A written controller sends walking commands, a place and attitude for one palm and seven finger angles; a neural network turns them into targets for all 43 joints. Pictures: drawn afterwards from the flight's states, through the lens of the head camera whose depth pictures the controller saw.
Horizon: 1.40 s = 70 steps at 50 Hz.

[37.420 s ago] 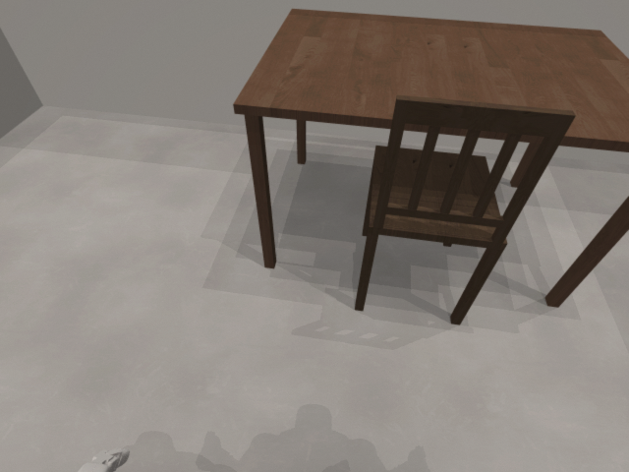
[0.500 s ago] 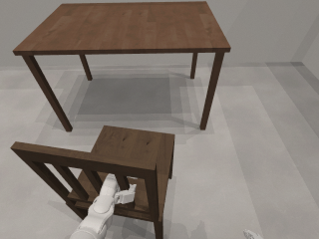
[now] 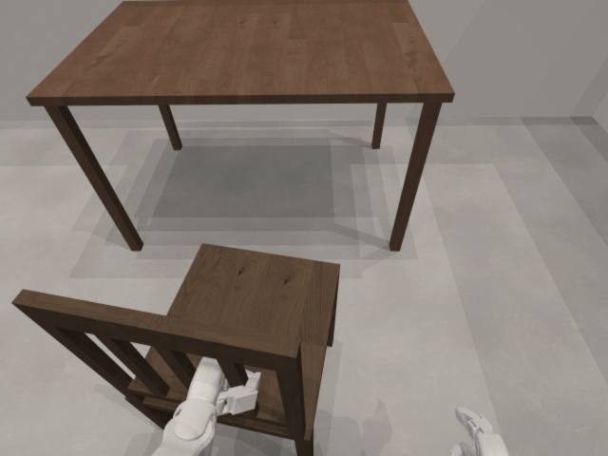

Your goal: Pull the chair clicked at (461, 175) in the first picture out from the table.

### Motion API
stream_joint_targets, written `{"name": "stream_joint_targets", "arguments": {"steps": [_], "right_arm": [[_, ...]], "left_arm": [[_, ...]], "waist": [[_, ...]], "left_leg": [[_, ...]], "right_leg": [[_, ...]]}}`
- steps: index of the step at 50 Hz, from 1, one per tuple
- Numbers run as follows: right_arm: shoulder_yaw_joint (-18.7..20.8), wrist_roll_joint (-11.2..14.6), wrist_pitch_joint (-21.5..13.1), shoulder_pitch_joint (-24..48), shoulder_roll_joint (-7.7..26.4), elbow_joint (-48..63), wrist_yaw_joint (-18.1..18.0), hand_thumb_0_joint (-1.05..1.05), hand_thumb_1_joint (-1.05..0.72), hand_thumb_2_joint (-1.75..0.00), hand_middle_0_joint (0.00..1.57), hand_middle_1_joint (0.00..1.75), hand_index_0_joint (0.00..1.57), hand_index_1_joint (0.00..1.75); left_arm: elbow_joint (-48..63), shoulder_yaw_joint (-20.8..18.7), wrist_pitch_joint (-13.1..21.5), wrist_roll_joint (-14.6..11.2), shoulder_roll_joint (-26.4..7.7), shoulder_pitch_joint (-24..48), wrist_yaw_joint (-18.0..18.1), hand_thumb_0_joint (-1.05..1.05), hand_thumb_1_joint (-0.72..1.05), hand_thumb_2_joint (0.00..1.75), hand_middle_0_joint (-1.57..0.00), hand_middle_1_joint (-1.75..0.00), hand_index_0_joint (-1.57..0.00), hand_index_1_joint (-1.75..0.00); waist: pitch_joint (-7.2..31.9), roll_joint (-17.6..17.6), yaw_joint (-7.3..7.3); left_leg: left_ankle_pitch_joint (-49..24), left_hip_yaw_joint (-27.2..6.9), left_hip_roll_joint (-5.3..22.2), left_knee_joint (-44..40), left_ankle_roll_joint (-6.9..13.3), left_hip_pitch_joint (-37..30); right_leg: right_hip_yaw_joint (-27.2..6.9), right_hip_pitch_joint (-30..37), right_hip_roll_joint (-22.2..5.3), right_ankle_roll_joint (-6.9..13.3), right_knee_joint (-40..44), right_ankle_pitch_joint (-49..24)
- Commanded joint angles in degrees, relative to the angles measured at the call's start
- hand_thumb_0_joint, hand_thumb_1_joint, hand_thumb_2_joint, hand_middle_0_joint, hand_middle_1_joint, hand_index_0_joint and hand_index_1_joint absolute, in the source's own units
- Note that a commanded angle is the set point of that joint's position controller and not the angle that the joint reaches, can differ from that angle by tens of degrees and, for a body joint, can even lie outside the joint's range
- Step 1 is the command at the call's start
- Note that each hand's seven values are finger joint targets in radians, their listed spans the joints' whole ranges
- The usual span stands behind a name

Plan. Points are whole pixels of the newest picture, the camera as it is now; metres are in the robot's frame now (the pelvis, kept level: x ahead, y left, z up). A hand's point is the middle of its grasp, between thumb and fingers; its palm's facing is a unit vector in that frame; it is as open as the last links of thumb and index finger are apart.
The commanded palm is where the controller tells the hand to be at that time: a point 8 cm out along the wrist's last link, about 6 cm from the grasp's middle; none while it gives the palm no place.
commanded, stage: stop walking, hand still on the chair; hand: left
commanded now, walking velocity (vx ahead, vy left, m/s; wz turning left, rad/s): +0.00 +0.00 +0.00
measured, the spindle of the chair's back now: (188, 375) +0.25 +0.21 -0.11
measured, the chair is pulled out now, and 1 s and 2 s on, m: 0.63 0.63 0.63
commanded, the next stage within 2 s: open the thumb and straighten the fingers in 0.04 s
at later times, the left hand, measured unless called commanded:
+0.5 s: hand (241, 385) +0.23 +0.12 -0.08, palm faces -0.10 -0.99 -0.14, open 11.3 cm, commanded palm +0.22 +0.16 -0.05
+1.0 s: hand (242, 390) +0.23 +0.11 -0.08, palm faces -0.09 -0.99 -0.12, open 17.4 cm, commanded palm +0.20 +0.17 -0.05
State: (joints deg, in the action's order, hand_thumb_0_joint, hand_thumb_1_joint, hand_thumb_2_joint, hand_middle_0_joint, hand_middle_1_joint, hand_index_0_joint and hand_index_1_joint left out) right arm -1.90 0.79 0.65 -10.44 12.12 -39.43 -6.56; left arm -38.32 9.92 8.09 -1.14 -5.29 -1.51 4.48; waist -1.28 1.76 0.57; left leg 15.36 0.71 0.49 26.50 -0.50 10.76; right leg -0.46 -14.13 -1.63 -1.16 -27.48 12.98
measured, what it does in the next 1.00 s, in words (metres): lowers itself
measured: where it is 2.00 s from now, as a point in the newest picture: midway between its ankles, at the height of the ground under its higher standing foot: outside the picture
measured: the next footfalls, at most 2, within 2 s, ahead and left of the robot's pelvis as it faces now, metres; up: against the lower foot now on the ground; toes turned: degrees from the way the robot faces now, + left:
none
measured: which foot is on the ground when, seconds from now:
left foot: down 0.00-1.00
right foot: down 0.00-1.00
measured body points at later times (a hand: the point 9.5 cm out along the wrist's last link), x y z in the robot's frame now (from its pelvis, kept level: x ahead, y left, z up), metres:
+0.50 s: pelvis -0.01 +0.00 -0.03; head +0.03 -0.02 +0.42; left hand +0.23 +0.17 -0.07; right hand +0.15 -0.24 -0.13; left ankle -0.01 +0.12 -0.74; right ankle +0.02 -0.13 -0.74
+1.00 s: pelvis +0.02 -0.01 -0.05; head +0.05 -0.02 +0.40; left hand +0.23 +0.17 -0.07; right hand +0.20 -0.24 -0.13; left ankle -0.01 +0.12 -0.74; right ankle +0.02 -0.13 -0.74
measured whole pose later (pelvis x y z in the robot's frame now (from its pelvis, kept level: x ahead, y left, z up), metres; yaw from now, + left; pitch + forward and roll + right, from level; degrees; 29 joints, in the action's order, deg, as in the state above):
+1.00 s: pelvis +0.02 -0.01 -0.05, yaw +3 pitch +11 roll -1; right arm -1.9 1.4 -4.9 -15.1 14.8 -26.7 -2.8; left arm 0.1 7.8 -11.5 -2.1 -10.0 -18.1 -0.3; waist 8.1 2.8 -2.4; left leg 28.7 -3.1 0.2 53.3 -1.0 36.0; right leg 2.8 -37.3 -2.2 -0.6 -52.4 26.4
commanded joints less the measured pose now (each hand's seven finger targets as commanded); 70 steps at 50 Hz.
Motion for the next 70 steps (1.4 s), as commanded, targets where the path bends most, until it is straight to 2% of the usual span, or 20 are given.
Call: {"name": "stream_joint_targets", "arguments": {"steps": [1, 6, 7, 8, 9, 10, 11, 13, 15, 19, 22, 27, 33, 37, 42, 46, 49, 54, 59, 70], "right_arm": [[2.0, 0.3, -1.6, 3.1, 5.9, 7.8, -0.5, 0.00, -0.90, -0.90, 0.20, 0.30, 0.20, 0.30], [2.0, 0.3, -1.1, 3.3, 5.9, 8.3, -0.5, 0.00, -0.90, -0.90, 0.20, 0.30, 0.20, 0.30], [2.1, 0.3, -1.1, 3.6, 5.9, 9.1, -0.4, 0.00, -0.90, -0.90, 0.20, 0.30, 0.20, 0.30], [2.8, 2.5, -2.1, 2.6, 7.9, 9.4, 2.2, 0.00, -0.90, -0.90, 0.20, 0.30, 0.20, 0.30], [3.0, 3.0, -2.5, 3.2, 8.5, 10.0, 3.2, 0.00, -0.90, -0.90, 0.20, 0.30, 0.20, 0.30], [3.4, 2.4, -3.3, 3.8, 8.6, 11.2, 3.6, 0.00, -0.90, -0.90, 0.20, 0.30, 0.20, 0.30], [3.8, 2.4, -4.2, 4.1, 8.3, 11.8, 4.1, 0.00, -0.90, -0.90, 0.20, 0.30, 0.20, 0.30], [3.4, 2.1, -5.0, 3.9, 7.7, 12.8, 5.1, 0.00, -0.90, -0.90, 0.20, 0.30, 0.20, 0.30], [3.5, 2.1, -5.5, 3.2, 7.6, 13.7, 5.8, 0.00, -0.90, -0.90, 0.20, 0.30, 0.20, 0.30], [3.5, 2.3, -6.0, 2.8, 8.8, 15.3, 6.1, 0.00, -0.90, -0.90, 0.20, 0.30, 0.20, 0.30], [3.6, 2.2, -7.0, 2.6, 9.0, 16.9, 5.4, 0.00, -0.90, -0.90, 0.20, 0.30, 0.20, 0.30], [3.5, 1.8, -8.5, 1.0, 9.3, 17.8, 4.6, 0.00, -0.90, -0.90, 0.20, 0.30, 0.20, 0.30], [2.9, 1.3, -8.2, -0.1, 9.3, 18.9, 4.3, 0.00, -0.90, -0.90, 0.20, 0.30, 0.20, 0.30], [2.9, 1.1, -7.8, -0.6, 8.8, 20.4, 4.1, 0.00, -0.90, -0.90, 0.20, 0.30, 0.20, 0.30], [2.8, 1.1, -8.6, -1.8, 8.4, 21.7, 3.9, 0.00, -0.90, -0.90, 0.20, 0.30, 0.20, 0.30], [2.8, 1.0, -8.7, -2.5, 8.8, 21.4, 3.5, 0.00, -0.90, -0.90, 0.20, 0.30, 0.20, 0.30], [3.0, 0.9, -8.5, -2.3, 9.0, 21.7, 3.2, 0.00, -0.90, -0.90, 0.20, 0.30, 0.20, 0.30], [3.2, 1.2, -8.8, -1.8, 7.8, 24.0, 3.4, 0.00, -0.90, -0.90, 0.20, 0.30, 0.20, 0.30], [3.3, 1.0, -9.1, -1.6, 7.7, 24.6, 3.2, 0.00, -0.90, -0.90, 0.20, 0.30, 0.20, 0.30], [3.0, 1.0, -9.8, -1.7, 6.9, 27.4, 2.6, 0.00, -0.90, -0.90, 0.20, 0.30, 0.20, 0.30]], "left_arm": [[9.6, -2.6, 1.7, 0.4, -4.5, 9.6, 1.0, 0.00, 0.90, 0.90, -0.50, -1.45, -0.50, -1.45], [10.0, -2.8, 1.4, 0.3, -4.7, 9.4, 1.2, 0.00, 0.90, 0.90, -0.50, -1.45, -0.50, -1.45], [14.6, -5.2, 1.8, 0.3, -7.3, 9.4, 1.5, 0.00, 0.90, 0.90, -0.50, -1.45, -0.50, -1.45], [11.5, -0.4, -0.7, -1.6, -1.2, 6.1, -1.1, 0.00, 0.78, 0.84, -0.50, -1.45, -0.50, -1.45], [13.8, -1.8, -0.8, -1.9, -3.5, 6.6, -2.6, 0.00, 0.66, 0.78, -0.50, -1.45, -0.50, -1.45], [20.2, -4.2, 0.2, -2.2, -5.7, 10.2, -3.1, 0.00, 0.54, 0.73, -0.50, -1.45, -0.50, -1.45], [22.6, -5.6, 0.5, -2.2, -7.6, 8.4, -3.4, 0.00, 0.42, 0.67, -0.50, -1.45, -0.50, -1.45], [26.7, -5.4, -0.1, -1.5, -7.9, 5.8, -4.0, 0.00, 0.17, 0.55, -0.50, -1.45, -0.50, -1.45], [29.3, -4.2, -1.3, -0.7, -7.3, 5.3, -3.9, 0.00, -0.07, 0.43, -0.50, -1.45, -0.50, -1.45], [29.2, -6.3, -5.6, -1.6, -8.5, 1.8, -3.6, 0.00, -0.55, 0.20, -0.45, -1.30, -0.45, -1.30], [32.4, -3.4, -8.2, -2.1, -5.1, 2.4, -4.1, 0.00, -0.55, 0.20, -0.38, -1.09, -0.38, -1.09], [39.4, -4.3, -10.7, -2.0, -6.8, 0.7, -3.8, 0.00, -0.55, 0.20, -0.25, -0.73, -0.25, -0.73], [39.2, -5.5, -14.3, -0.6, -7.9, -3.8, -3.2, 0.00, -0.55, 0.20, -0.10, -0.29, -0.10, -0.29], [43.3, -5.6, -15.8, 0.1, -8.2, -4.0, -3.6, 0.00, -0.55, 0.20, 0.00, 0.00, 0.00, 0.00], [50.2, -3.7, -16.0, -1.3, -6.5, -10.4, -4.2, 0.00, -0.55, 0.20, 0.00, 0.00, 0.00, 0.00], [49.0, -3.2, -16.8, -0.8, -7.1, -11.6, -4.8, 0.00, -0.55, 0.20, 0.00, 0.00, 0.00, 0.00], [49.2, -7.1, -17.2, -0.4, -10.7, -14.3, -5.0, 0.00, -0.55, 0.20, 0.00, 0.00, 0.00, 0.00], [56.6, -4.5, -17.2, -0.4, -8.3, -24.0, -4.6, 0.00, -0.55, 0.20, 0.00, 0.00, 0.00, 0.00], [59.3, -1.7, -16.9, 0.6, -6.7, -27.2, -3.8, 0.00, -0.55, 0.20, 0.00, 0.00, 0.00, 0.00], [67.2, 1.3, -16.0, 2.6, -6.2, -34.9, -2.9, 0.00, -0.55, 0.20, 0.00, 0.00, 0.00, 0.00]], "waist": [[9.5, -3.4, -0.76], [9.3, -3.4, -0.65], [9.6, -3.7, -0.36], [6.7, -13.9, -5.10], [6.9, -14.0, -4.07], [10.2, -11.8, -3.33], [12.8, -4.7, -2.59], [14.0, 3.2, -2.26], [13.9, 3.3, -3.07], [13.8, -4.2, -3.60], [16.0, -4.5, -3.73], [20.3, -2.9, -3.53], [16.7, -7.1, -3.85], [18.9, -2.9, -3.37], [22.9, -2.5, -3.69], [18.3, -4.4, -5.05], [17.9, -3.8, -3.88], [21.0, -0.5, -2.79], [16.2, -3.5, -4.04], [17.4, -0.5, -3.19]], "left_leg": [[-14.3, -3.3, 4.8, -3.4, 1.5, -4.6], [-13.2, -3.3, 4.8, -3.7, 1.6, -4.5], [-13.3, -3.3, 4.8, -3.7, 1.7, -4.1], [-8.0, -0.9, 1.4, -0.9, 1.7, 4.2], [-5.6, -0.5, 1.2, 0.1, 1.9, 7.6], [-5.7, -0.5, 0.4, 1.3, 2.1, 7.7], [-5.0, -0.1, -0.4, 3.0, 1.9, 7.2], [-3.7, 0.0, -0.9, 5.1, 1.4, 8.3], [-2.7, -0.7, -0.7, 6.6, 1.3, 10.0], [1.2, -1.5, -0.5, 9.5, 1.5, 15.7], [1.7, -1.5, -0.9, 11.6, 1.8, 16.9], [-3.6, -1.9, -0.9, 14.7, 1.6, 16.2], [-4.2, -1.6, -1.3, 17.2, 1.8, 20.9], [-5.5, -1.2, -1.6, 18.4, 1.9, 20.1], [-11.3, -1.5, -1.5, 20.2, 2.0, 18.2], [-9.2, -2.0, -1.5, 21.0, 2.1, 20.7], [-8.2, -1.9, -1.7, 21.1, 2.1, 21.6], [-12.1, -1.9, -1.6, 21.3, 1.9, 20.1], [-7.1, -2.7, -1.5, 21.7, 2.1, 22.6], [-1.8, -3.3, -2.0, 22.7, 2.1, 24.0]], "right_leg": [[-2.3, 2.1, -4.6, 2.4, 3.6, -12.9], [-2.2, 2.2, -4.5, 2.4, 4.3, -11.2], [-2.2, 3.3, -4.6, 2.3, 4.4, -11.7], [2.5, -0.9, -1.8, 1.9, 0.3, -8.9], [2.0, -1.2, -1.8, 2.3, -0.7, -7.8], [1.9, -0.8, -1.5, 2.4, -1.9, -7.8], [1.1, -1.5, -1.5, 2.5, -3.2, -6.6], [1.5, -4.6, -1.1, 3.0, -5.3, -3.5], [2.1, -7.3, -0.6, 3.2, -6.9, -1.6], [2.8, -10.9, 0.2, 2.5, -9.6, 2.3], [3.1, -12.2, 0.2, 2.1, -11.3, 3.1], [3.6, -12.6, 0.2, 2.2, -14.5, -1.7], [3.8, -14.2, 0.3, 1.8, -16.3, -3.9], [3.5, -13.8, 0.1, 1.9, -17.1, -5.1], [3.8, -11.7, 0.1, 1.8, -18.2, -11.2], [4.2, -14.9, 0.4, 1.5, -18.3, -9.7], [4.1, -14.8, 0.4, 1.8, -18.3, -8.2], [4.3, -13.4, 0.2, 2.2, -19.4, -10.4], [5.0, -17.3, 0.7, 2.1, -19.5, -5.2], [5.2, -20.8, 0.8, 2.4, -21.4, 2.4]]}}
